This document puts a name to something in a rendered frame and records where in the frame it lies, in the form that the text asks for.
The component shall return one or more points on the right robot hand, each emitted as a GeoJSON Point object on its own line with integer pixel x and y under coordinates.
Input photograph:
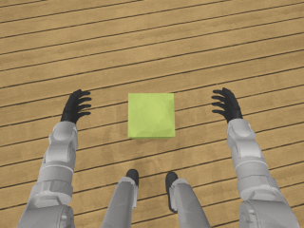
{"type": "Point", "coordinates": [231, 107]}

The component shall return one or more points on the right robot foot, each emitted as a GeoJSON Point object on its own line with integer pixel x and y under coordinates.
{"type": "Point", "coordinates": [169, 179]}

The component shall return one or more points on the robot right thigh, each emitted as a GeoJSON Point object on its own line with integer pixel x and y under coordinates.
{"type": "Point", "coordinates": [184, 200]}

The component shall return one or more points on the right robot upper arm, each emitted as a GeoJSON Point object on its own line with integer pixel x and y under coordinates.
{"type": "Point", "coordinates": [260, 213]}

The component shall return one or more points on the carton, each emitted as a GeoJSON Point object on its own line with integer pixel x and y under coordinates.
{"type": "Point", "coordinates": [151, 116]}

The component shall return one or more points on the left robot forearm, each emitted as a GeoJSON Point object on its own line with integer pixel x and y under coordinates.
{"type": "Point", "coordinates": [53, 186]}

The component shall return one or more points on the right robot forearm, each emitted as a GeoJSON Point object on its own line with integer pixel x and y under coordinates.
{"type": "Point", "coordinates": [254, 181]}

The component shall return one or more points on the left robot hand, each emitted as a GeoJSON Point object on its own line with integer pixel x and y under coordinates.
{"type": "Point", "coordinates": [70, 112]}

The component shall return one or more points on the left robot upper arm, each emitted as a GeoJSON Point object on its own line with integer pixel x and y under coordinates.
{"type": "Point", "coordinates": [56, 216]}

